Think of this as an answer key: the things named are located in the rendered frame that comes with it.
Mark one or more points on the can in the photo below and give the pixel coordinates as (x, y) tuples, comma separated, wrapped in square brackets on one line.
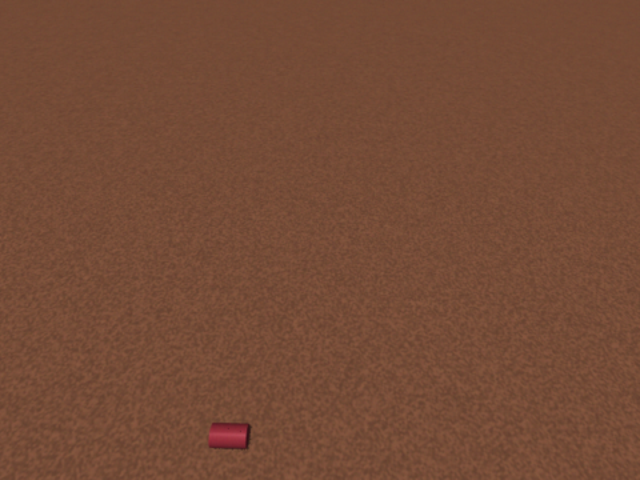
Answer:
[(229, 435)]

